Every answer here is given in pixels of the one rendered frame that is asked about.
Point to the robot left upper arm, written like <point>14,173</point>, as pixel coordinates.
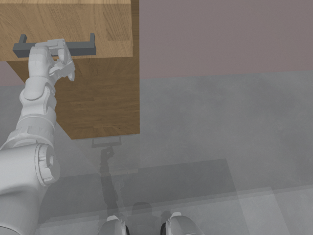
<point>26,172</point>

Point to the robot right shin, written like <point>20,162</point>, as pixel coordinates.
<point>175,214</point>

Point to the drawer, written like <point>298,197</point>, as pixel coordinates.
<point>72,20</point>

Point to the robot left thigh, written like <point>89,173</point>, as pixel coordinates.
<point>113,227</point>

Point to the handle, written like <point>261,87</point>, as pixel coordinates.
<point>22,49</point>

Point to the robot left forearm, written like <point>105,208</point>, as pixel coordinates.
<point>38,118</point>

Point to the cabinet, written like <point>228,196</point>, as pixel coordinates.
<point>103,100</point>

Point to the left robot hand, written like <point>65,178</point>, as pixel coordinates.
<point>41,63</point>

